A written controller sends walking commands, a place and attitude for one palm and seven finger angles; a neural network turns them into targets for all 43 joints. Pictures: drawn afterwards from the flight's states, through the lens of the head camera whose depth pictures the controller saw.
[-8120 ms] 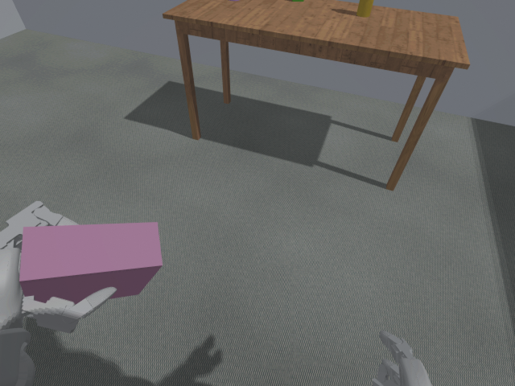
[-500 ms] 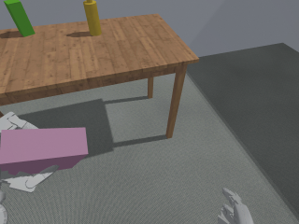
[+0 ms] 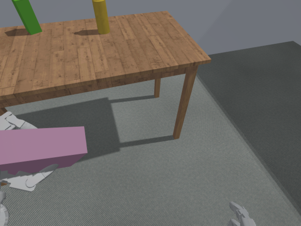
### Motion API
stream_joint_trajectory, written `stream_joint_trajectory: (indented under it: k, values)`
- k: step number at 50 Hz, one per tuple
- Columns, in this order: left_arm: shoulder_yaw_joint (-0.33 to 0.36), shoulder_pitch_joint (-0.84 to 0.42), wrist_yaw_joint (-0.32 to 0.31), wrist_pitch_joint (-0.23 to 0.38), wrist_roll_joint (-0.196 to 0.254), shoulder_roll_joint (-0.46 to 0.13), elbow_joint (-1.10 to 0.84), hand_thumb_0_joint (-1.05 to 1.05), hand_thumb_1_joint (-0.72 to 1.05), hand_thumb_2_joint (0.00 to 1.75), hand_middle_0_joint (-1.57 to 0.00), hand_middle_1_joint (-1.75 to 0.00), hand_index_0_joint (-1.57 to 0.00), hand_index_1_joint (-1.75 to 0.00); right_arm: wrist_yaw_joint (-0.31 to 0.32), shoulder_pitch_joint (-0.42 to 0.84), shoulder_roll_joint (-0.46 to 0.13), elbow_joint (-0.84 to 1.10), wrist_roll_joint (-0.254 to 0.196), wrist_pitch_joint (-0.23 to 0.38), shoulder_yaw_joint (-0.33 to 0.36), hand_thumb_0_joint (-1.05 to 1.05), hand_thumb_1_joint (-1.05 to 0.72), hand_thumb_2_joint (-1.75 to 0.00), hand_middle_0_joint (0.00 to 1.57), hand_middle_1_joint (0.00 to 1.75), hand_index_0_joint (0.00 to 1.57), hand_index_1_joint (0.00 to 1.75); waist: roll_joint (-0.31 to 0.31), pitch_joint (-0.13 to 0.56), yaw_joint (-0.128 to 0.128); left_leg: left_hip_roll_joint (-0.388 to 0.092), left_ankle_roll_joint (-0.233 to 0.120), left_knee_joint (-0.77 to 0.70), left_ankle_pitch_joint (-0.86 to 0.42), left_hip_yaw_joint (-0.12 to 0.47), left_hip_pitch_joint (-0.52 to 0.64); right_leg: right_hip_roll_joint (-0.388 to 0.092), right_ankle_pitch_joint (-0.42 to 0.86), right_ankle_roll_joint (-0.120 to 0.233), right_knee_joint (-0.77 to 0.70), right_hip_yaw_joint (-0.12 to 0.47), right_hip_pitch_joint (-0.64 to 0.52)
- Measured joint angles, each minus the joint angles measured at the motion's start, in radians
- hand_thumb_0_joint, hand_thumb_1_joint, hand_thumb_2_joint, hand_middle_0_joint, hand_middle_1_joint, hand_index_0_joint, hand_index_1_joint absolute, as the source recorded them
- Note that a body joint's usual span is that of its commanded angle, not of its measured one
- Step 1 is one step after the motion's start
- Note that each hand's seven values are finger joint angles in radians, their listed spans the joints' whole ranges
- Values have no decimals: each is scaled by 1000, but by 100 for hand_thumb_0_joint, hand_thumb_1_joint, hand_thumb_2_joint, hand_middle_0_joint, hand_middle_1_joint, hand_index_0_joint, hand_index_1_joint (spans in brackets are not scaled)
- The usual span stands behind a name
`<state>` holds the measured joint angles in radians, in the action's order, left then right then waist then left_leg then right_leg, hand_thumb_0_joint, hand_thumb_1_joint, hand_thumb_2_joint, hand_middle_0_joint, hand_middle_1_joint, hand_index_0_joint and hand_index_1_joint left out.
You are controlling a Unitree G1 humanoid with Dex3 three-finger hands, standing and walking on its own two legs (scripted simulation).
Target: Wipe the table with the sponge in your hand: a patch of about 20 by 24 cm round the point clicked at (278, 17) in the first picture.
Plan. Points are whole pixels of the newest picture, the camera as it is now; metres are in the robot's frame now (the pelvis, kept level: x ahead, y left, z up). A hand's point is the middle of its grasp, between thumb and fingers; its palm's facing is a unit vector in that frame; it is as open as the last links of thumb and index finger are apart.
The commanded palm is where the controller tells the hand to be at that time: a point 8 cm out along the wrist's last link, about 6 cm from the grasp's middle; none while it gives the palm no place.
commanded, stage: take the last steps up to it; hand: left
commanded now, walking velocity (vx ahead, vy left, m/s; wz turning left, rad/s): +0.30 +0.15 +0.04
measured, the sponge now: (55, 150) +0.24 +0.21 +0.14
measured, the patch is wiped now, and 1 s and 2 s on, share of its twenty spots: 0.00 0.00 0.00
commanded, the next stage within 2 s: come to a stop and stand still in 1.00 s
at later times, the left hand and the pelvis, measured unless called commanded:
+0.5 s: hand (33, 110) +0.32 +0.28 +0.17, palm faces +0.40 -0.78 -0.48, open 9.7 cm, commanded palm +0.26 +0.33 +0.18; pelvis +0.11 +0.05 -0.01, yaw +1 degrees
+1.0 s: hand (44, 78) +0.43 +0.30 +0.16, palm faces +0.39 -0.76 -0.52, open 9.7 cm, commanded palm +0.36 +0.35 +0.18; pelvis +0.22 +0.06 +0.01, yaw +2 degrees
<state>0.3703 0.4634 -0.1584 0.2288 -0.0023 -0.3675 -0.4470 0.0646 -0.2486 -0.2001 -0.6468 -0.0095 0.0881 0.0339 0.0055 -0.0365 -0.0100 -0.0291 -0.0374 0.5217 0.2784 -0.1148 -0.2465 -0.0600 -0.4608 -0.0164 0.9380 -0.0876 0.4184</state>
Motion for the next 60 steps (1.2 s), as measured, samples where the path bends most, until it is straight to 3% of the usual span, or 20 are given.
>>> stream_joint_trajectory:
  k: [3, 7, 8, 10, 14, 16, 19, 23, 25, 27, 30, 32, 36, 37, 40, 43, 45, 54, 57, 60]
  values:
    - [-9, 18, 2, -9, 5, 7, -21, 0, -45, 100, -79, -135, -79, -134, -10, 8, 26, 4, 0, 19, -19, 1, -91, -90, 19, 30, 19, 30, -17, 5, 2, -3, 6, -22, 1, -3, 19, 2, 13, -9, -81, -35, -15]
    - [-21, 41, 9, -4, 7, -11, -50, 0, -45, 100, -79, -135, -79, -134, -15, 19, 48, 17, 5, 24, -45, 1, -91, -90, 20, 30, 20, 30, -36, 7, 7, -2, 17, 27, 50, -5, 17, 15, 85, -1, -334, -80, -110]
    - [-22, 34, 12, 0, 4, -18, -49, 0, -45, 100, -79, -135, -79, -134, -16, 24, 47, 21, 6, 19, -47, 1, -91, -90, 20, 30, 20, 30, -48, 6, 6, -6, 19, 74, 77, 2, 0, 19, 167, 25, -372, -90, -124]
    - [-29, 2, 21, 9, 4, -17, -27, 0, -45, 100, -79, -135, -79, -134, -22, 47, 38, 3, 5, -2, -42, 1, -91, -90, 20, 30, 20, 30, -68, -4, 5, -8, 23, 270, 136, 29, -74, 18, 172, 59, -333, -107, -121]
    - [-20, -5, 27, 22, 16, 9, 3, 0, -45, 100, -79, -135, -79, -134, -35, 73, 12, -19, 3, -44, -32, 1, -91, -90, 20, 30, 20, 30, -48, -16, 9, -7, 51, 597, 121, 59, -233, -6, 134, 51, -364, -102, -160]
    - [-11, 20, 23, 28, 13, 16, -12, 0, -45, 100, -79, -135, -79, -134, -35, 74, 1, -10, 5, -54, -28, 1, -91, -90, 20, 30, 20, 30, -27, -25, 8, -33, 55, 549, 98, 52, -266, -22, 146, 40, -402, -97, -181]
    - [-8, 51, 14, 32, 8, 13, -56, 0, -45, 100, -79, -135, -79, -134, -31, 65, -17, 16, 10, -56, -16, 1, -91, -90, 20, 30, 20, 30, 13, -46, 14, -62, 50, 327, 57, 20, -245, -55, 141, 23, -425, -88, -205]
    - [-9, 67, -1, 27, 4, 4, -122, 0, -45, 100, -79, -135, -79, -134, -14, 51, -47, 46, 13, -42, 8, 1, -91, -90, 20, 30, 20, 30, 35, -66, 27, -52, 44, 51, -38, -37, -139, -96, 86, -18, -375, -71, -224]
    - [3, 51, -7, 32, 7, -10, -142, 0, -45, 100, -79, -135, -79, -134, -5, 53, -58, 64, 8, -29, 25, 1, -91, -90, 20, 30, 20, 30, 23, -64, 29, -49, 34, 2, -114, -51, -102, -106, 25, -24, -252, -52, -186]
    - [19, -7, -10, 36, 7, -36, -109, 0, -45, 100, -79, -135, -79, -134, 0, 83, -28, 55, 1, -22, 35, 1, -91, -90, 19, 30, 19, 30, 41, -79, 24, -40, 38, 78, -66, -60, -114, -96, -78, -12, -20, 15, -101]
    - [37, -43, -2, 17, 13, -54, -61, 0, -45, 100, -79, -135, -79, -134, -8, 105, 21, 45, -9, -13, 15, 1, -91, -90, 19, 30, 19, 30, 35, -65, 8, -45, 35, 87, -16, -58, -107, -57, -95, -12, 170, 22, 12]
    - [41, -23, 0, 7, 20, -47, -72, 0, -45, 100, -79, -135, -79, -134, -17, 102, 47, 47, -13, 0, -4, 1, -91, -90, 19, 30, 19, 30, 23, -52, 2, -51, 41, 65, -15, -61, -91, -48, -61, -14, 122, -8, 43]
    - [21, 44, 5, 12, 29, -36, -118, 0, -45, 100, -79, -135, -79, -134, -22, 68, 71, 53, -11, 23, -40, 1, -91, -90, 20, 30, 20, 30, -14, -36, 4, -57, 58, 59, 11, -61, -62, -20, 47, -15, -177, -71, -16]
    - [19, 56, 7, 13, 28, -43, -124, 0, -45, 100, -79, -135, -79, -134, -20, 57, 73, 55, -11, 22, -46, 1, -91, -90, 20, 30, 20, 30, -20, -31, 6, -55, 64, 82, 30, -58, -63, -14, 97, -6, -263, -81, -49]
    - [-4, 38, 20, 15, 21, -30, -92, 0, -45, 100, -79, -135, -79, -134, -21, 56, 48, 16, -8, -8, -45, 1, -91, -90, 20, 30, 20, 30, -59, -30, 13, -43, 48, 316, 148, 2, -130, -10, 105, 70, -250, -101, -74]
    - [-1, 19, 25, 17, 27, -8, -33, 0, -45, 100, -79, -135, -79, -134, -28, 71, 18, -26, -3, -43, -42, 1, -91, -90, 20, 30, 20, 30, -46, -34, 18, -2, 63, 608, 150, 46, -234, -29, 93, 70, -293, -95, -122]
    - [6, 22, 21, 22, 22, 5, -4, 0, -45, 100, -79, -135, -79, -134, -29, 74, -1, -28, 1, -56, -37, 1, -91, -90, 20, 30, 20, 30, -36, -37, 14, -5, 68, 653, 120, 49, -281, -37, 114, 58, -349, -94, -156]
    - [-16, 69, 3, 21, 6, -2, -102, 0, -45, 100, -79, -135, -79, -134, -21, 67, -56, 55, 9, -52, 13, 1, -91, -90, 19, 30, 20, 30, 40, -70, 12, -23, 55, 100, -27, -48, -182, -84, 97, 8, -403, -80, -233]
    - [3, 64, -4, 31, 11, -30, -151, 0, -45, 100, -79, -135, -79, -134, -10, 71, -65, 88, 3, -45, 31, 1, -91, -90, 19, 30, 19, 30, 30, -56, 14, -23, 23, -16, -171, -66, -102, -82, 22, -10, -247, -58, -189]
    - [27, -27, 1, 39, 17, -75, -94, 0, -45, 100, -79, -135, -79, -134, -9, 104, -10, 80, 0, -42, 29, 1, -91, -90, 19, 30, 19, 30, 61, -62, 8, -17, 9, 74, -66, -67, -120, -48, -100, -7, 32, 33, -79]
